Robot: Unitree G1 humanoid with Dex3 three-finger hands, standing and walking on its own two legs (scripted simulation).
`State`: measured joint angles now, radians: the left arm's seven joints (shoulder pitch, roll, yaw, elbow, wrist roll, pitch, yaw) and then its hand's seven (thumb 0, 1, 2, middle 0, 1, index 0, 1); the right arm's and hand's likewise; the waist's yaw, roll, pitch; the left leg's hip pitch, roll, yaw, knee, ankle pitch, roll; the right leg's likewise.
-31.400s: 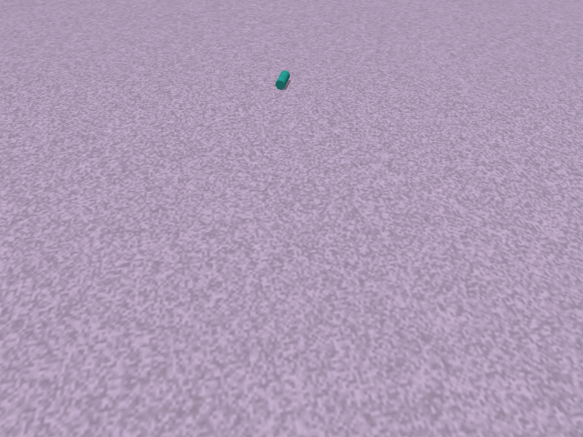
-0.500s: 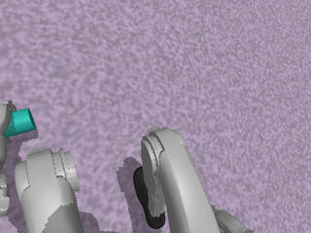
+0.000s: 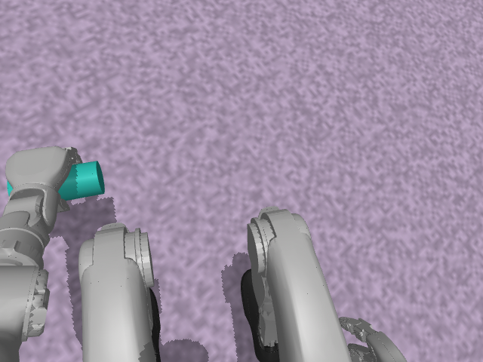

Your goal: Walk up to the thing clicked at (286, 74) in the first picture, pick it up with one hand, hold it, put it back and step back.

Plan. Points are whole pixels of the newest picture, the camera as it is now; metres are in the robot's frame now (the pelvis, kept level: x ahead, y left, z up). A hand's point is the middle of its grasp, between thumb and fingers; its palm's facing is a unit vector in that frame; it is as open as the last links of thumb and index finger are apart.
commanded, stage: lift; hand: left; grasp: from above
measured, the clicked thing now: (59, 184) +0.42 +0.28 -0.18
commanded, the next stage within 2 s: hold in 1.74 s
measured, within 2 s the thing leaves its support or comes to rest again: neither
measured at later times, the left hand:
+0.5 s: hand (22, 190) +0.38 +0.28 -0.07, palm faces -0.46 -0.09 -0.89, open 9.1 cm
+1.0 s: hand out of the picture +0.34 +0.29 +0.12, palm faces -0.41 -0.13 -0.90, open 9.1 cm
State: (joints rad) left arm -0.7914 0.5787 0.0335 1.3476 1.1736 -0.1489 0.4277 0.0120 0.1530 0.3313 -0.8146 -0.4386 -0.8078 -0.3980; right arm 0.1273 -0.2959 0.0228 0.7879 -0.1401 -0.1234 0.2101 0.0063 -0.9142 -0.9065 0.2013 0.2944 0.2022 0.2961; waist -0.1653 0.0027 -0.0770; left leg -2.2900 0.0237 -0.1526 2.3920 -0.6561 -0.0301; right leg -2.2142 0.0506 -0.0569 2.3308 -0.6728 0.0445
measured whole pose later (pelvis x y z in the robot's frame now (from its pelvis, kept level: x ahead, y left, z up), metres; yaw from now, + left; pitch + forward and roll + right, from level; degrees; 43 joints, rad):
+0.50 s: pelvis +0.00 +0.00 +0.06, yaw +2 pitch +33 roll -6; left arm -0.63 0.53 -0.01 1.04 1.10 -0.11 0.25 0.01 0.14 0.34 -0.85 -0.37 -0.84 -0.33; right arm 0.17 -0.28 -0.03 0.73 -0.06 -0.03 0.10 0.01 -0.91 -0.90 0.20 0.29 0.20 0.30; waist -0.11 0.04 -0.15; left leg -2.13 0.02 -0.12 2.19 -0.64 -0.02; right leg -2.06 0.03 -0.04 2.15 -0.66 0.03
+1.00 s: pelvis +0.01 +0.01 +0.22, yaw +5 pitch +26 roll -4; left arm -0.35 0.47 -0.12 0.67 1.00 0.04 0.14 0.01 0.15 0.34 -0.85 -0.34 -0.84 -0.32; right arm 0.14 -0.24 -0.04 0.68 0.02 0.02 -0.02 0.01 -0.91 -0.91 0.20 0.30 0.21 0.30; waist -0.07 0.04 -0.19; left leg -1.58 0.03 -0.07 1.70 -0.58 0.00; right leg -1.52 0.01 -0.02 1.65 -0.60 0.04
